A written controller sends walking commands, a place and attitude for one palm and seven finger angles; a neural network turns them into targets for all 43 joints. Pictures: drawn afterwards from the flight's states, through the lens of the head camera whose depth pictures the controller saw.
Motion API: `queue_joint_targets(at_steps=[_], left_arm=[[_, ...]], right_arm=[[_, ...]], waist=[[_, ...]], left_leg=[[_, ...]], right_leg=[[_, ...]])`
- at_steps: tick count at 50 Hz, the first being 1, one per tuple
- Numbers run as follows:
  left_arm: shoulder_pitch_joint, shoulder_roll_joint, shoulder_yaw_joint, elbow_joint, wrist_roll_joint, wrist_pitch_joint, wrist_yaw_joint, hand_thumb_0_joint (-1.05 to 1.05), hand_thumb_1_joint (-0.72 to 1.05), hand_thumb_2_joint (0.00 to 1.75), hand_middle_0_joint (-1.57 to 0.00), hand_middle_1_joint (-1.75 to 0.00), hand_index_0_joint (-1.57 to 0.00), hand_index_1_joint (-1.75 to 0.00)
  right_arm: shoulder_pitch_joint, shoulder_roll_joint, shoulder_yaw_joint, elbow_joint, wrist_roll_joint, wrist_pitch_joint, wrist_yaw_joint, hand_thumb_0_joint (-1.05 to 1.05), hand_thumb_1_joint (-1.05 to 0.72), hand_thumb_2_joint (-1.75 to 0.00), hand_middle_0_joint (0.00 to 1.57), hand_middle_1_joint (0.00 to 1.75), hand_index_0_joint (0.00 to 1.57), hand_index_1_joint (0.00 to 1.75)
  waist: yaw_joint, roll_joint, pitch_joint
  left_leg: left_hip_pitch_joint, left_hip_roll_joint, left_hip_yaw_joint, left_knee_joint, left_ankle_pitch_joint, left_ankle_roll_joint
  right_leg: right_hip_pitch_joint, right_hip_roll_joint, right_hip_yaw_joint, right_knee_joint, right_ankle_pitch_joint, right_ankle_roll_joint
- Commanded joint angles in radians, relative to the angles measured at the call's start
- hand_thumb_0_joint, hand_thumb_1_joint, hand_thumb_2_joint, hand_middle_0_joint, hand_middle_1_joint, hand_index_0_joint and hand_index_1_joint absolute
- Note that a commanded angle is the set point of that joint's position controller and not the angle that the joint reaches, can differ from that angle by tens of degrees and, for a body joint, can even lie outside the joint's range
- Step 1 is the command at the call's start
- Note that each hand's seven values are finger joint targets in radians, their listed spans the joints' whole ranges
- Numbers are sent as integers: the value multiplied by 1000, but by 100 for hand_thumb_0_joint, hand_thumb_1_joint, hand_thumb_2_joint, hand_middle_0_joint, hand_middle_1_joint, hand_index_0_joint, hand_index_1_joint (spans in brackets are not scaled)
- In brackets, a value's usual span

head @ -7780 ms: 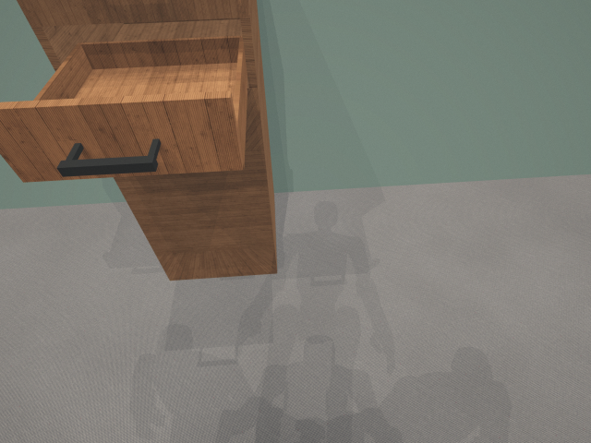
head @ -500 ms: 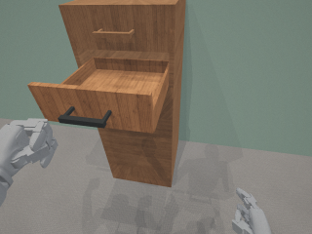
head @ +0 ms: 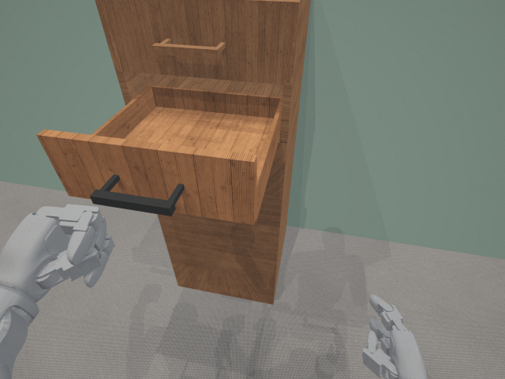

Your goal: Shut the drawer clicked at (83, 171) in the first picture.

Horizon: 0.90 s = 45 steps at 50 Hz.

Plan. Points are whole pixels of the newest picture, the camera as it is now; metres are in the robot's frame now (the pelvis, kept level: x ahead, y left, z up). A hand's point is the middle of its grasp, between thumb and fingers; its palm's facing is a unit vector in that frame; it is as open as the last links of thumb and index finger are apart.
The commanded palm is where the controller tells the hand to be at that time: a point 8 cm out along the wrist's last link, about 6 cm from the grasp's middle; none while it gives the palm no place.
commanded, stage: bring the fist close to the handle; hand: left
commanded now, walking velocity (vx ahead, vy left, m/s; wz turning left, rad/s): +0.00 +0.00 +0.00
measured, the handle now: (139, 194) +0.35 +0.26 +0.13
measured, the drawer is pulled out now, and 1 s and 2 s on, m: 0.30 0.30 0.26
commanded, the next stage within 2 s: push the drawer shut in 1.16 s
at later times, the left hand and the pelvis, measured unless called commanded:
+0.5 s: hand (117, 250) +0.22 +0.22 +0.15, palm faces +0.01 -1.00 -0.07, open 3.3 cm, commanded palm +0.19 +0.27 +0.15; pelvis -0.01 -0.01 +0.00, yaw +0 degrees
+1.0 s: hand (130, 249) +0.24 +0.22 +0.13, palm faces -0.01 -1.00 -0.06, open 3.3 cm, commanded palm +0.21 +0.27 +0.13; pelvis -0.01 -0.01 -0.01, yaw -1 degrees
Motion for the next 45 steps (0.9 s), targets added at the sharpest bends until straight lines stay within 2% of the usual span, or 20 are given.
queue_joint_targets(at_steps=[1,4,6,10,11,13,16,19,21,24,25,26,30,33,35,36,38,40,43,45], left_arm=[[-144,189,142,-140,-4,-57,56,0,90,90,-140,-160,-140,-160],[-145,142,90,-93,-8,-13,43,0,90,90,-140,-160,-140,-160],[-157,121,56,-55,-8,-3,34,0,90,90,-140,-160,-140,-160],[-228,157,54,-100,16,-50,34,0,90,90,-140,-160,-140,-160],[-246,175,64,-112,16,-73,43,0,90,90,-140,-160,-140,-160],[-276,199,94,-78,23,-116,53,0,90,90,-140,-160,-140,-160],[-292,199,96,-28,28,-168,67,0,90,90,-140,-160,-140,-160],[-296,150,39,51,37,-180,62,0,90,90,-140,-160,-140,-160],[-287,143,28,124,33,-177,54,0,90,90,-140,-160,-140,-160],[-321,168,34,198,38,-178,42,0,90,90,-140,-160,-140,-160],[-349,184,43,206,41,-189,41,0,90,90,-140,-160,-140,-160],[-348,195,56,206,38,-204,44,0,90,90,-140,-160,-140,-160],[-409,194,61,197,39,-284,50,0,90,90,-140,-160,-140,-160],[-388,214,91,269,36,-331,51,0,90,90,-140,-160,-140,-160],[-377,181,58,324,40,-344,40,0,90,90,-140,-160,-140,-160],[-385,174,50,340,37,-346,36,0,90,90,-140,-160,-140,-160],[-377,163,32,388,39,-342,19,0,90,90,-140,-160,-140,-160],[-410,184,36,362,43,-347,10,0,90,90,-140,-160,-140,-160],[-439,234,84,316,36,-370,10,0,90,90,-140,-160,-140,-160],[-426,218,80,292,31,-391,10,0,90,90,-140,-160,-140,-160]], right_arm=[[-151,-112,-54,-164,1,-40,1,0,-90,-90,20,30,20,30],[-156,-116,-54,-170,6,-13,1,0,-90,-90,20,30,20,30],[-157,-121,-57,-170,5,-1,-2,0,-90,-90,20,30,20,30],[-156,-119,-62,-177,-4,7,-10,0,-90,-90,20,30,20,30],[-156,-121,-63,-174,-10,6,-11,0,-90,-90,20,30,20,30],[-148,-118,-65,-165,-14,7,-17,0,-90,-90,20,30,20,30],[-139,-118,-69,-152,-15,6,-21,0,-90,-90,20,30,20,30],[-133,-117,-70,-144,-10,7,-26,0,-90,-90,20,30,20,30],[-126,-125,-78,-140,-7,6,-29,0,-90,-90,20,30,20,30],[-122,-132,-82,-139,-6,11,-36,0,-90,-90,20,30,20,30],[-122,-134,-85,-138,-5,11,-37,0,-90,-90,20,30,20,30],[-121,-135,-87,-140,-7,9,-37,0,-90,-90,20,30,20,30],[-115,-126,-89,-141,-12,-5,-38,0,-90,-90,20,30,20,30],[-91,-130,-95,-127,-16,-11,-38,0,-90,-90,20,30,20,30],[-83,-132,-96,-120,-13,-10,-36,0,-90,-90,20,30,20,30],[-79,-135,-100,-121,-13,-10,-35,0,-90,-90,20,30,20,30],[-76,-137,-101,-123,-11,-7,-35,0,-90,-90,20,30,20,30],[-84,-139,-101,-132,-10,-8,-36,0,-90,-90,20,30,20,30],[-85,-136,-102,-137,-13,-12,-39,0,-90,-90,20,30,20,30],[-83,-131,-102,-141,-14,-17,-38,0,-90,-90,20,30,20,30]], waist=[[-6,86,-55],[-21,51,-60],[-33,-31,-35],[-42,8,-79],[-43,-16,-78],[-44,19,-84],[-45,45,-81],[-55,96,-56],[-57,12,-35],[-61,-19,-12],[-63,-1,-19],[-59,-29,-21],[-59,44,-91],[-59,6,-98],[-65,18,-82],[-66,-10,-82],[-69,-13,-62],[-66,14,-78],[-61,12,-129],[-59,9,-151]], left_leg=[[120,-9,-28,-79,236,15],[116,-8,-28,-86,217,16],[102,-9,-33,-80,198,24],[117,-15,-26,-71,189,34],[110,-14,-28,-62,191,34],[108,-15,-25,-64,176,33],[98,-14,-21,-62,163,28],[91,-15,-17,-70,132,25],[66,-12,-19,-68,111,29],[35,-16,-15,-65,73,32],[34,-16,-12,-62,68,32],[31,-14,-12,-57,79,32],[58,-19,-2,-47,99,30],[43,-16,1,-36,123,30],[25,-17,7,-31,112,28],[16,-18,8,-21,113,31],[-2,-17,9,-18,100,31],[2,-17,7,-18,91,32],[15,-15,5,-7,119,35],[32,-15,7,-5,141,35]], right_leg=[[-126,30,-26,-75,295,-4],[-136,28,-30,-78,286,5],[-146,32,-23,-94,273,11],[-151,22,-15,-89,254,12],[-144,24,-10,-93,256,11],[-147,20,-7,-94,228,9],[-142,20,-6,-94,208,4],[-163,16,-7,-94,182,4],[-168,18,-1,-106,162,10],[-192,10,14,-115,109,17],[-193,7,21,-115,97,18],[-185,10,24,-115,104,17],[-174,5,28,-90,131,13],[-164,6,32,-78,176,15],[-183,4,32,-70,173,17],[-182,4,40,-70,178,20],[-204,-1,45,-67,169,23],[-205,-1,44,-63,151,20],[-175,-6,57,-56,179,20],[-170,-1,47,-43,216,19]])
